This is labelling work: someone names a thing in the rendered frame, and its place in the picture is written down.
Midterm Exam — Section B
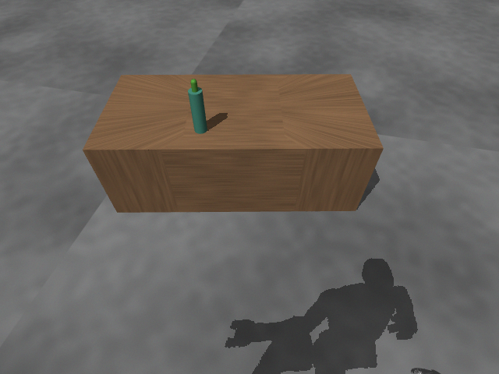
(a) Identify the bottle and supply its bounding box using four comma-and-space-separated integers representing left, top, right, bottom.
188, 79, 207, 134

